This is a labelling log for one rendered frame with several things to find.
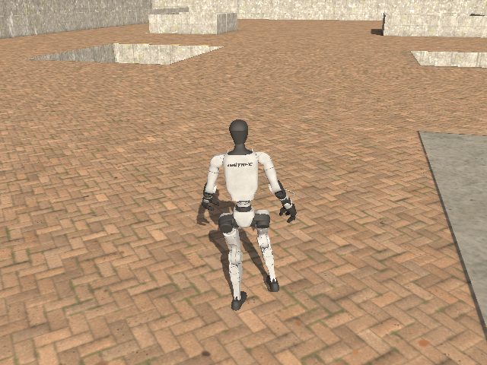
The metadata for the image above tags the left robot forearm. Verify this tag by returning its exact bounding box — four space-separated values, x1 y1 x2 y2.
202 183 214 203

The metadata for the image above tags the robot right hand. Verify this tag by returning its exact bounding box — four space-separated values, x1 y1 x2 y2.
279 203 297 223

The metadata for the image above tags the right robot upper arm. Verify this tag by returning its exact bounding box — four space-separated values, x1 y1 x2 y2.
256 152 281 193

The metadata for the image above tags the robot right shin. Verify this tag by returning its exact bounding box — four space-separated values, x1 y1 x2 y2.
261 234 276 283

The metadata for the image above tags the robot left hand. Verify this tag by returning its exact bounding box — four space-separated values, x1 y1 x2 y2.
202 198 219 211

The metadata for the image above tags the right robot forearm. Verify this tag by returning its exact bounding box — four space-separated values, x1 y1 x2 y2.
275 180 292 209

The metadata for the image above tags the left robot upper arm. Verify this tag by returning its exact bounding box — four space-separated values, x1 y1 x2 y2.
205 154 224 194

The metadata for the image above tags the right robot thigh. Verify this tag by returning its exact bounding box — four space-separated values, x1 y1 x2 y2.
254 210 270 248

